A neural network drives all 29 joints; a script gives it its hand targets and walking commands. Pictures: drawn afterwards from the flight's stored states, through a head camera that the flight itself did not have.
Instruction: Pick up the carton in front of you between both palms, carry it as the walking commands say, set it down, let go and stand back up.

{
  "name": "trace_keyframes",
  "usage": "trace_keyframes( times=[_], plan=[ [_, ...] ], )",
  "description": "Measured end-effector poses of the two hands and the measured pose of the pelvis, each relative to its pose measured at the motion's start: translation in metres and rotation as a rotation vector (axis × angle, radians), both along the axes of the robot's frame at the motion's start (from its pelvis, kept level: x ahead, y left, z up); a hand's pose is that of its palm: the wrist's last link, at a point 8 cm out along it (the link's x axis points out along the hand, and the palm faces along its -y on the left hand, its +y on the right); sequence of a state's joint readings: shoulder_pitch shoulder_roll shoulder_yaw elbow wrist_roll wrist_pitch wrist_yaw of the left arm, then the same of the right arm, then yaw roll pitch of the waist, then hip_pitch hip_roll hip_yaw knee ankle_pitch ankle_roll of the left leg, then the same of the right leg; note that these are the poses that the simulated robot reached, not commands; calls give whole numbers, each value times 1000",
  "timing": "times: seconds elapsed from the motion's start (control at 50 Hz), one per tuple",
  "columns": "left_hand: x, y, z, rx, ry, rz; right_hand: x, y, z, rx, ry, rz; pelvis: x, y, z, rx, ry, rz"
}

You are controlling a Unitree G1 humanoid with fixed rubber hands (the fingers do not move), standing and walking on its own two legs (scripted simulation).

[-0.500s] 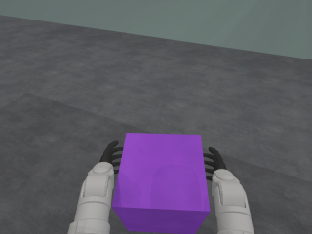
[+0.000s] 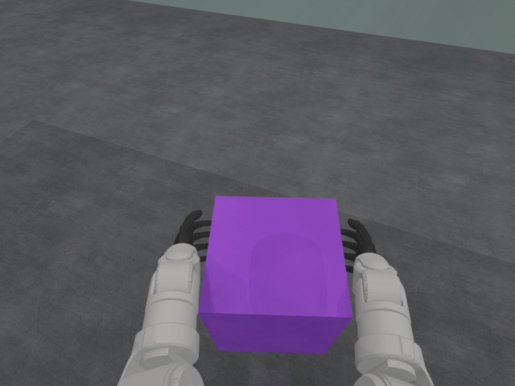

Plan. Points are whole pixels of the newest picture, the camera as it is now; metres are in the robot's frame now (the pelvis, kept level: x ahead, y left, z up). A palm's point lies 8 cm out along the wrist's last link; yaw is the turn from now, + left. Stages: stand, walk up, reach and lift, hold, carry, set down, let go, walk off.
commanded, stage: set down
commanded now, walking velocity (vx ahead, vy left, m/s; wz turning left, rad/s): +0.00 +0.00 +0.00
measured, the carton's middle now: (273, 279) +0.33 -0.02 -0.07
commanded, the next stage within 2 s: none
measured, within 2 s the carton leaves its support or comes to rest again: neither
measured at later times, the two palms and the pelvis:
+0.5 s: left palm (216, 286) +0.36 +0.11 -0.18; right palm (350, 289) +0.36 -0.19 -0.19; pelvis -0.04 +0.01 -0.11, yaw +0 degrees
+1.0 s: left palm (231, 296) +0.40 +0.09 -0.33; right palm (343, 305) +0.38 -0.21 -0.35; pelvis -0.07 +0.00 -0.24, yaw +3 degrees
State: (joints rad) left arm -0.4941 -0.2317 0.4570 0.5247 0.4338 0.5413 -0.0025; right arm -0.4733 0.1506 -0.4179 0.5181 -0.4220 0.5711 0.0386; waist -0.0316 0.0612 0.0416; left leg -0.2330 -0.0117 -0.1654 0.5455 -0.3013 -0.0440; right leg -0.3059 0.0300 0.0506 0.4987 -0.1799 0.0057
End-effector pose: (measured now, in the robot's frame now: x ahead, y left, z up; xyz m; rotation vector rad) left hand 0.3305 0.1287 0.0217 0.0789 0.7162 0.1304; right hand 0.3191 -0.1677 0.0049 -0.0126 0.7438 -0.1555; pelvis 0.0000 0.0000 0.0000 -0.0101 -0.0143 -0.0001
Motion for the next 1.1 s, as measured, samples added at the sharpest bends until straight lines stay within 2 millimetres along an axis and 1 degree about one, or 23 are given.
trace_keyframes(
  times=[0.06, 0.14, 0.24, 0.28, 0.32, 0.42, 0.5, 0.58, 0.72, 0.88, 1.1],
  plan=[
    [11, -5, -23, 9, 9, -21, 6, -5, -23, -13, 10, -9, -4, 7, -6, 7, 72, -12],
    [19, -11, -65, 12, 12, -42, 10, -11, -64, -29, 16, -9, -10, 14, -16, 23, 201, -28],
    [19, -14, -122, -3, 6, -23, 12, -14, -123, -23, 16, -9, -17, 18, -37, 37, 377, -31],
    [18, -15, -142, -15, -4, -7, 14, -15, -142, -15, 6, -8, -20, 18, -47, 39, 445, -27],
    [18, -16, -157, -28, -22, 10, 18, -16, -158, -7, -11, -6, -23, 18, -59, 41, 507, -23],
    [25, -19, -185, -62, -73, 42, 30, -20, -182, 9, -60, -8, -32, 13, -88, 44, 615, -14],
    [34, -23, -202, -71, -87, 52, 40, -24, -198, 18, -74, -16, -40, 8, -112, 45, 658, -8],
    [41, -25, -222, -68, -77, 48, 47, -26, -218, 23, -63, -21, -47, 4, -134, 47, 687, -4],
    [53, -30, -264, -51, -52, 30, 53, -30, -265, 19, -37, -25, -54, 1, -173, 57, 741, 0],
    [67, -35, -316, -53, -49, 11, 60, -35, -319, 9, -35, -31, -61, 1, -215, 66, 791, 5],
    [79, -41, -388, -61, -32, -7, 70, -42, -385, -10, -18, -38, -71, 6, -265, 60, 823, 19]
  ],
)
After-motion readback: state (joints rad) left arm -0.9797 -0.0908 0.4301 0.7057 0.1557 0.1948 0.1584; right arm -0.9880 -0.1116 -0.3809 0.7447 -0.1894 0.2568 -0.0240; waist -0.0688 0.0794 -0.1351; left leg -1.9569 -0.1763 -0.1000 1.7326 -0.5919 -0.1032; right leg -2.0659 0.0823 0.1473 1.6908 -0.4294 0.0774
